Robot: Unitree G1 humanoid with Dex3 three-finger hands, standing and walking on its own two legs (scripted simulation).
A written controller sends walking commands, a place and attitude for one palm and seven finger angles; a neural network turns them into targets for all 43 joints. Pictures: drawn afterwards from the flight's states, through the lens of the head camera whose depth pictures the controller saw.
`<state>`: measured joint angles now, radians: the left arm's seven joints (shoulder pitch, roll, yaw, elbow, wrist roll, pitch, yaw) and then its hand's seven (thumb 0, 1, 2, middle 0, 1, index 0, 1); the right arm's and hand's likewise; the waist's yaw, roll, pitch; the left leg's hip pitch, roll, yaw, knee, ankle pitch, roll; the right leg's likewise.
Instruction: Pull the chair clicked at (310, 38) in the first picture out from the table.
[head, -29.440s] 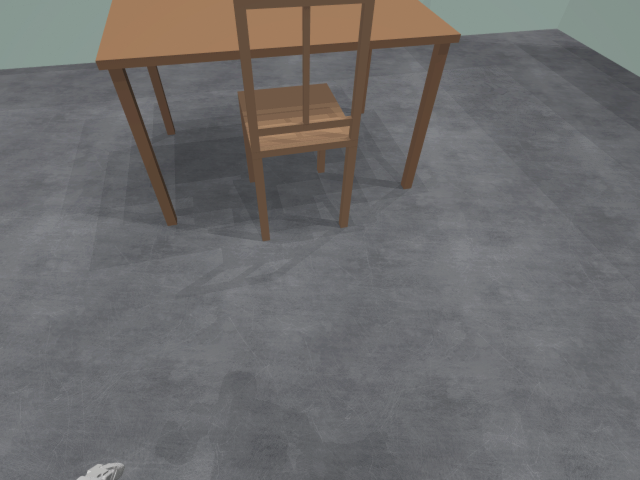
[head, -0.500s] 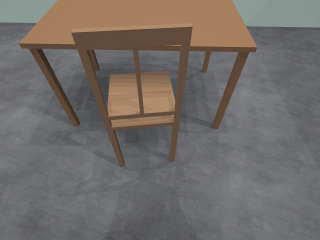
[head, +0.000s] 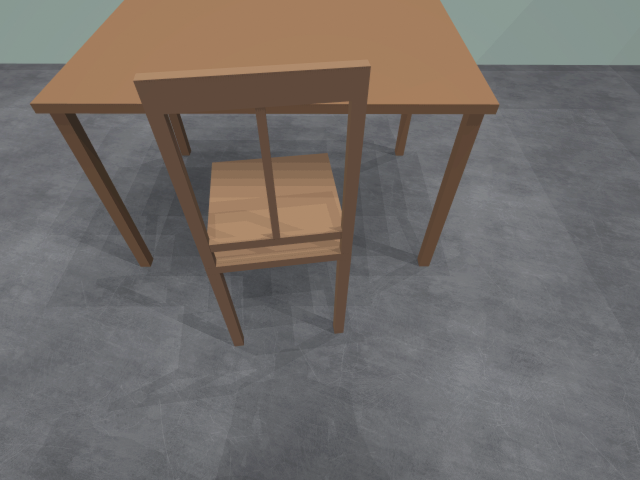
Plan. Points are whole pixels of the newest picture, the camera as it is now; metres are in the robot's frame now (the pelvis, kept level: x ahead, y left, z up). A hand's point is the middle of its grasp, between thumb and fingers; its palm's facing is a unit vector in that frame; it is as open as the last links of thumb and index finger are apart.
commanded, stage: look to check the result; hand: left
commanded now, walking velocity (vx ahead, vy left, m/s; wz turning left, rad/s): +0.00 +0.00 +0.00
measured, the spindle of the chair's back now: (269, 180) +0.68 +0.14 -0.06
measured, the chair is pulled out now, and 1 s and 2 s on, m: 0.13 0.13 0.13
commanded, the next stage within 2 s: take the last steps up to it in 0.76 s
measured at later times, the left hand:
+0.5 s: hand out of the picture +0.00 +0.16 -0.18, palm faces +0.02 -0.98 -0.17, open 7.4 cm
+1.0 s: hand out of the picture +0.00 +0.16 -0.18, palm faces +0.01 -0.99 -0.17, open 7.4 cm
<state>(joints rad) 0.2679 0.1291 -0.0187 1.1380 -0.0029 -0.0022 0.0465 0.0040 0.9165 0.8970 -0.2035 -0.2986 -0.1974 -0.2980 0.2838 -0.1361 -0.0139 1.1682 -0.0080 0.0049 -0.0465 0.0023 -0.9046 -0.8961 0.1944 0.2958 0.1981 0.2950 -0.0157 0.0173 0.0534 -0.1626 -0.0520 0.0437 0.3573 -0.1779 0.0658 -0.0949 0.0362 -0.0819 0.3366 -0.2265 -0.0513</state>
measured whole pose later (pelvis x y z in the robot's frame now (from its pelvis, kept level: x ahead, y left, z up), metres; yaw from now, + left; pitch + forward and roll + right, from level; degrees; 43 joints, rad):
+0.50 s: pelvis +0.01 +0.00 +0.00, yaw +0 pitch -1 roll +0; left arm 0.29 0.12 -0.02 1.14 0.00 -0.01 0.05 0.00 0.91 0.90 -0.20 -0.30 -0.20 -0.30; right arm 0.28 -0.12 -0.01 1.17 -0.01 0.00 -0.05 0.00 -0.90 -0.90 0.19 0.30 0.20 0.30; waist -0.01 0.01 0.05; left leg -0.15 -0.05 0.05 0.36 -0.19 0.07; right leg -0.09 0.04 -0.08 0.33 -0.23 -0.05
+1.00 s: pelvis +0.01 +0.01 +0.00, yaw -1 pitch -1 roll +0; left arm 0.30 0.12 -0.01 1.14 0.00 0.00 0.04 0.00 0.91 0.90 -0.20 -0.30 -0.20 -0.30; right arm 0.31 -0.13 -0.02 1.17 -0.01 0.00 -0.05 0.00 -0.90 -0.90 0.19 0.30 0.20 0.30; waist -0.02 0.01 0.03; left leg -0.15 -0.06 0.06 0.38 -0.21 0.08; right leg -0.09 0.02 -0.07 0.38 -0.27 -0.04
